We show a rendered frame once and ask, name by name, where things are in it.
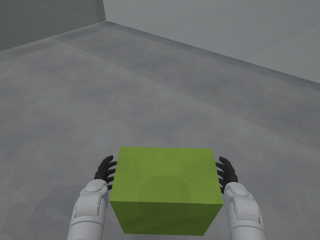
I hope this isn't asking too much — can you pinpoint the robot right hand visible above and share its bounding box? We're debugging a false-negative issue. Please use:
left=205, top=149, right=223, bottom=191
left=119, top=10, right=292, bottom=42
left=215, top=156, right=238, bottom=194

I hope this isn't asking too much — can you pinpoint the carton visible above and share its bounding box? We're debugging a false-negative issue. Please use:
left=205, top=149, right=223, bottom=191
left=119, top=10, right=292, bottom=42
left=109, top=146, right=224, bottom=236

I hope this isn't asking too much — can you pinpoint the robot left hand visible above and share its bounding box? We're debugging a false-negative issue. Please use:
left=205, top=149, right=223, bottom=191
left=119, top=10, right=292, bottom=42
left=94, top=155, right=117, bottom=191

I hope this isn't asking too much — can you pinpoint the robot right forearm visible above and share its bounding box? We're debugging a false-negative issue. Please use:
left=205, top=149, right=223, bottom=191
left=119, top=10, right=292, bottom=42
left=223, top=182, right=267, bottom=240

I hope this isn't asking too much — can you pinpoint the robot left forearm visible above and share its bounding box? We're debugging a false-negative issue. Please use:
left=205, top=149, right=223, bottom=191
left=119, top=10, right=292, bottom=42
left=67, top=179, right=108, bottom=240

